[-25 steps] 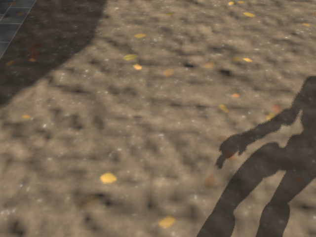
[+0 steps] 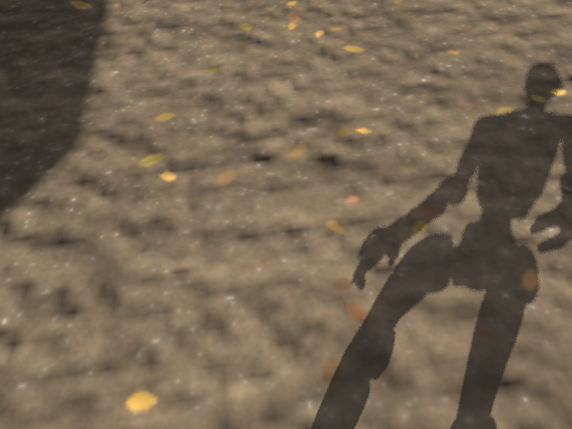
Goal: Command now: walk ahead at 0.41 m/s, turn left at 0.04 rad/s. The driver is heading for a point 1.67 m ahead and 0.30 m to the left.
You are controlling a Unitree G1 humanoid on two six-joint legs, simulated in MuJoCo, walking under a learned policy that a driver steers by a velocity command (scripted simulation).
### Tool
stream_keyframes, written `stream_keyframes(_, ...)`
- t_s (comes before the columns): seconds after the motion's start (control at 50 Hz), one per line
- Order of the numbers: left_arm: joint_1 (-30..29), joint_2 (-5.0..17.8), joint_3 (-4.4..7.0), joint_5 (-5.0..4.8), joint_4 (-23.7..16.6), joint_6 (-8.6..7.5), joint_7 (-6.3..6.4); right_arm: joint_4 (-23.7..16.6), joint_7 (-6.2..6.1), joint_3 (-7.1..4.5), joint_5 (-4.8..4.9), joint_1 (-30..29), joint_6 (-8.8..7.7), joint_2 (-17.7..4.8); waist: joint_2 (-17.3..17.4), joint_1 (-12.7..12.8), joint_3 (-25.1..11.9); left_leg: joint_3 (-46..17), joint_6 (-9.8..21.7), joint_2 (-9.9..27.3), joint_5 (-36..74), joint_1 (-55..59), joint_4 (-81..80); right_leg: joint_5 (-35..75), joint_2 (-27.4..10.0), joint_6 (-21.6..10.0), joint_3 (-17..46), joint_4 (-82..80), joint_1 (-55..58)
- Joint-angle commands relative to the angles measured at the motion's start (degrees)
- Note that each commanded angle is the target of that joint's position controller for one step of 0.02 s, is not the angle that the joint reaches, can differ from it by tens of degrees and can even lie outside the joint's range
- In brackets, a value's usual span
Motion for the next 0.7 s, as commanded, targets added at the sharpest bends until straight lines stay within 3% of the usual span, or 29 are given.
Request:
stream_keyframes(0.02,3.0,10.6,2.94,-0.03,-1.1,-0.44,-0.05,-6.6,0.92,0.48,0.45,-11.4,-1.82,-3.7,-9.2,3.5,6.4,1.5,2.0,0.6,-1.2,-7.2,-2.1,1.0,-16.0,-8.5,7.4,-5.8,0.5)
stream_keyframes(0.06,3.2,10.8,3.16,-0.21,-0.5,-0.24,-0.11,-7.0,1.61,0.74,0.65,-10.8,-2.08,-4.1,-9.1,2.9,6.5,2.1,4.2,0.4,-3.3,-6.3,-2.8,5.5,-17.2,-8.1,6.1,-4.9,2.4)
stream_keyframes(0.1,1.8,11.5,3.47,-0.24,-0.6,0.09,0.02,-6.4,1.98,0.49,0.86,-7.1,-2.09,-5.2,-9.4,0.3,4.6,3.3,6.6,-0.9,-4.9,-1.0,-3.4,16.9,-17.4,-6.9,3.8,-1.7,3.2)
stream_keyframes(0.12,0.4,11.6,3.47,-0.18,-0.9,0.31,0.22,-5.2,1.87,-0.09,0.75,-2.6,-1.96,-6.1,-8.8,-2.7,1.7,4.9,8.0,-2.9,-3.8,6.1,-4.6,28.2,-16.0,-5.6,0.9,3.7,2.3)
stream_keyframes(0.14,0.6,10.4,3.05,0.13,-1.1,0.55,0.47,-2.6,1.52,-1.33,0.62,5.4,-1.75,-8.0,-6.5,-6.1,-3.6,5.8,9.5,-5.2,-2.9,17.2,-5.2,37.9,-13.0,-4.0,-2.9,14.3,-0.1)
stream_keyframes(0.16,0.8,8.8,2.11,1.19,-2.5,0.54,0.92,-0.9,1.07,-2.48,0.74,14.8,-1.44,-11.0,-1.3,-9.8,-10.4,-4.7,12.6,1.2,-6.5,32.1,-5.0,31.0,-10.4,-1.2,-6.0,30.1,-10.1)
stream_keyframes(0.18,4.0,3.3,0.41,1.81,-5.6,-0.82,0.43,-0.2,1.10,-3.69,0.55,19.7,-1.26,-17.2,15.8,-7.0,-15.2,-36.0,22.6,15.1,-20.2,48.2,-12.6,-4.9,0.8,4.0,-7.0,51.7,-33.0)
stream_keyframes(0.2,0.9,6.6,0.73,0.04,-5.3,-2.58,0.14,-0.5,1.37,-2.04,1.19,18.5,-1.64,-11.4,11.0,-8.9,-14.2,-44.5,22.6,16.4,-28.6,49.2,-19.5,-15.7,0.3,3.2,1.1,58.5,-41.1)
stream_keyframes(0.22,-3.6,9.1,1.39,-1.92,-6.5,-3.92,-0.57,-1.5,1.05,-1.41,0.62,14.7,-1.67,-9.3,8.0,-8.5,-6.5,-37.3,20.7,15.4,-26.5,43.8,-20.0,-11.4,-2.7,2.0,1.2,59.7,-45.8)
stream_keyframes(0.24,-6.0,8.9,1.14,-1.57,-6.8,-4.77,-0.71,-2.7,0.83,-1.08,0.02,12.2,-1.54,-8.2,2.7,-7.7,-3.8,-31.2,19.4,13.1,-20.6,38.0,-19.8,-7.2,-5.1,1.3,0.5,57.4,-44.3)
stream_keyframes(0.26,-7.6,8.6,1.33,-0.07,-7.0,-5.14,-0.71,-3.5,0.68,-0.57,-0.20,10.3,-1.31,-6.8,-0.1,-6.3,-1.0,-26.8,18.9,10.9,-14.4,32.4,-20.5,-4.3,-6.5,1.6,0.0,52.9,-42.6)
stream_keyframes(0.28,-7.2,8.5,1.60,0.84,-7.1,-4.97,-0.71,-4.2,0.37,-0.09,-0.75,8.9,-1.25,-5.9,0.6,-4.5,-0.7,-23.7,18.5,9.0,-10.0,28.5,-21.5,-1.9,-7.6,2.1,0.2,49.8,-39.1)
stream_keyframes(0.34,-6.3,6.6,1.38,1.47,-7.6,-3.77,-0.89,-5.1,-0.54,-0.26,-0.18,8.5,-0.92,-6.6,2.3,-2.7,0.7,-18.9,19.2,6.7,-1.1,22.1,-23.6,0.5,-7.3,4.7,-1.7,43.1,-36.6)
stream_keyframes(0.38,-10.4,5.7,1.05,1.53,-9.3,-3.40,-0.60,-4.9,-1.29,-0.69,0.08,9.8,-0.91,-8.0,1.5,-3.5,2.5,-16.2,18.5,5.3,3.5,19.5,-24.3,6.2,-6.4,6.3,-2.7,35.6,-37.2)
stream_keyframes(0.46,-19.6,2.8,0.07,0.97,-11.9,-4.08,-1.25,-3.8,-2.31,-0.91,0.63,14.3,0.00,-8.1,2.1,-6.9,2.8,-12.6,15.0,1.7,5.0,15.8,-22.2,20.1,-2.6,7.1,-4.1,19.6,-30.1)
stream_keyframes(0.5,-22.7,3.2,0.21,0.32,-12.9,-4.42,-1.77,-3.1,-2.62,-0.90,0.94,17.0,0.49,-7.9,2.2,-7.9,2.7,-15.0,14.5,2.6,3.4,17.3,-20.6,22.3,-1.4,6.8,-3.3,16.1,-28.2)
stream_keyframes(0.56,-22.6,5.0,0.83,0.03,-12.9,-4.82,-2.30,-2.7,-3.13,-0.91,0.72,18.2,1.09,-7.4,3.5,-6.8,2.1,-18.5,13.4,5.8,4.7,24.7,-16.1,19.6,-2.0,5.0,-1.4,12.8,-28.0)
stream_keyframes(0.6,-18.5,6.6,1.55,0.26,-11.9,-5.09,-2.25,-2.7,-3.14,-1.15,0.20,17.8,1.50,-7.5,4.8,-4.6,0.5,-18.8,12.5,6.9,15.5,28.5,-11.2,14.2,-1.7,2.6,-2.6,12.4,-24.1)
stream_keyframes(0.62,-12.7,8.1,2.45,0.46,-10.4,-5.24,-1.93,-3.0,-2.86,-0.89,-0.12,17.1,1.68,-7.0,4.4,-1.3,-3.5,-16.9,11.3,4.6,23.6,28.6,-4.3,14.8,-1.1,0.5,-4.4,10.5,-15.7)
stream_keyframes(0.64,-4.4,9.9,3.02,1.32,-9.4,-5.27,-1.59,-4.3,-2.48,-0.04,-0.90,16.1,1.75,-5.3,3.1,2.7,-11.8,-15.4,9.9,2.0,20.2,22.6,7.9,15.2,-6.6,-3.1,0.1,13.8,-0.4)
stream_keyframes(0.66,2.7,14.7,4.32,1.98,-8.0,-4.81,-1.49,-4.6,-2.23,1.46,-0.85,24.1,1.10,-0.4,-10.0,1.4,-21.5,-10.2,6.0,-6.2,-1.6,4.4,28.7,10.6,-19.6,-12.1,21.2,14.6,21.8)
stream_keyframes(0.68,5.7,11.8,4.00,0.50,-5.3,-4.34,-2.28,-3.8,-1.93,1.98,0.43,26.9,0.58,-1.0,-19.5,1.1,-23.7,-9.3,4.7,-8.3,-29.7,-7.1,39.4,-2.0,-25.7,-15.7,39.5,6.1,25.6)
stream_keyframes(0.7,2.0,7.7,2.82,-0.28,-6.0,-4.17,-2.17,-4.4,-1.86,0.67,1.35,20.6,0.34,-6.5,-11.1,2.1,-13.3,-10.5,5.1,-4.7,-26.8,-12.0,43.0,-9.6,-23.6,-12.9,34.9,3.8,17.7)
Next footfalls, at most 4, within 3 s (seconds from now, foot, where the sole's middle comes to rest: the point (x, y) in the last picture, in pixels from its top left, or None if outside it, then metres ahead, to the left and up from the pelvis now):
0.16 left None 0.21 0.15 -0.79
0.64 right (320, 404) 0.57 0.03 -0.79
1.10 left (199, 342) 0.72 0.34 -0.79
1.62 right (297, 250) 1.02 0.10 -0.79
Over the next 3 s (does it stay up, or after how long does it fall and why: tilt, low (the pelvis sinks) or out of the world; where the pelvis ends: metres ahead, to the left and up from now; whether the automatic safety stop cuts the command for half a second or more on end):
stays up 1.57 0.24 -0.01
